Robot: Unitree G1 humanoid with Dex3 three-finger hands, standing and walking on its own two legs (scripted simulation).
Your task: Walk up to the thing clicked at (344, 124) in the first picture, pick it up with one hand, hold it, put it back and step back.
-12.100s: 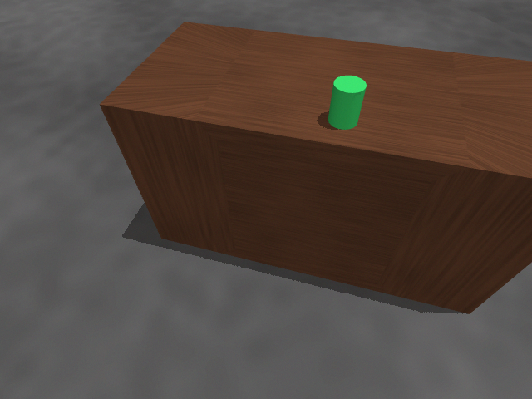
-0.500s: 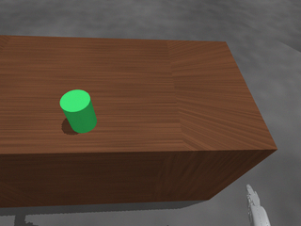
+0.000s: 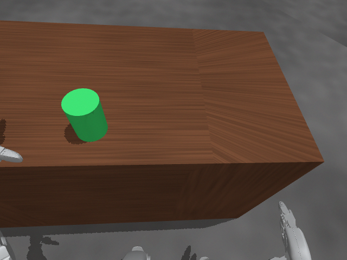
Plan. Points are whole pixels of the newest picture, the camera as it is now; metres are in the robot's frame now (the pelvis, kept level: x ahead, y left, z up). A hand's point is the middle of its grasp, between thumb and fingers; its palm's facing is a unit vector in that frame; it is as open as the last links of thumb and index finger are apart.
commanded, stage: close in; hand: left
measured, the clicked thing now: (86, 116) +0.44 +0.22 +0.03
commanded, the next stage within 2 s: rest palm in 0.58 s
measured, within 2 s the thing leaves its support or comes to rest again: neither
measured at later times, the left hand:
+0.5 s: hand (70, 121) +0.42 +0.25 +0.04, palm faces +0.22 -0.98 +0.02, open 17.6 cm
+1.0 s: hand (84, 117) +0.44 +0.22 +0.03, palm faces +0.24 -0.97 +0.00, open 17.0 cm
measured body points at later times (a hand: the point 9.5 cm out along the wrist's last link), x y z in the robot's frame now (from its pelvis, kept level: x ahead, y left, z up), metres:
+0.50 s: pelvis +0.00 +0.00 -0.02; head +0.08 +0.02 +0.42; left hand +0.40 +0.30 +0.04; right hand +0.14 -0.27 -0.05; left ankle +0.02 +0.10 -0.69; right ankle -0.03 -0.13 -0.69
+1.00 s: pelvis -0.01 -0.01 -0.02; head +0.08 +0.02 +0.42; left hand +0.42 +0.27 +0.03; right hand +0.13 -0.27 -0.05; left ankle +0.02 +0.10 -0.69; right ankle -0.03 -0.13 -0.69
